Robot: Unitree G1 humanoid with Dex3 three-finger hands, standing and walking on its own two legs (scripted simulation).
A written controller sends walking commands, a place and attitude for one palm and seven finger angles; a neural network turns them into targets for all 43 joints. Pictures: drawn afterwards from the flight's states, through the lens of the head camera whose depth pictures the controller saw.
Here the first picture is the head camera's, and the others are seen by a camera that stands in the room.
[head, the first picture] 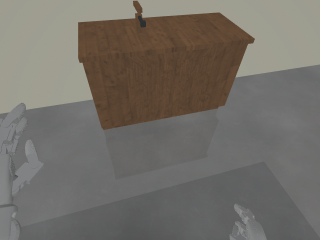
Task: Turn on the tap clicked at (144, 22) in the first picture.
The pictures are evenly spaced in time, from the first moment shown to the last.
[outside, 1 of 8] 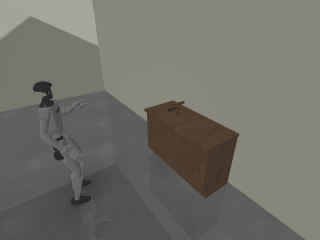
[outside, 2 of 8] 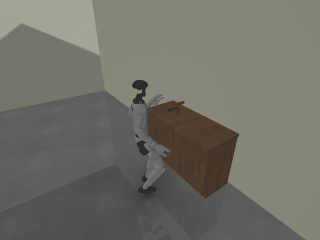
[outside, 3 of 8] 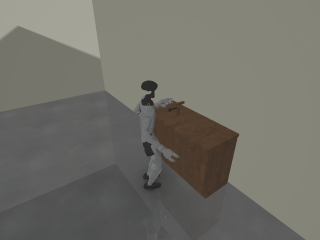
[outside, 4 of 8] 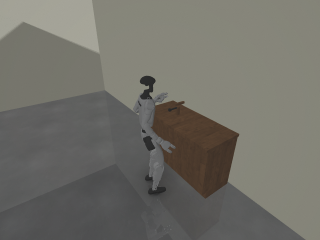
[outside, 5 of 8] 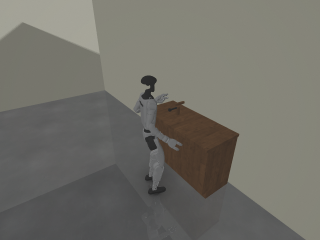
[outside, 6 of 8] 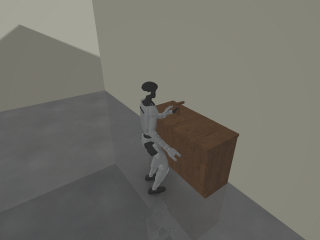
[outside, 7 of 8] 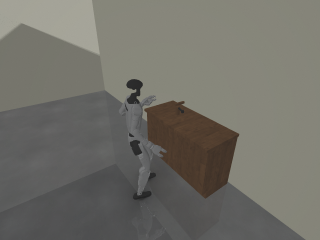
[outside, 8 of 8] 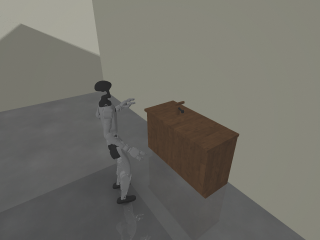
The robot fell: no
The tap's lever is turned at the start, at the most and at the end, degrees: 0 75 75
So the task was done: yes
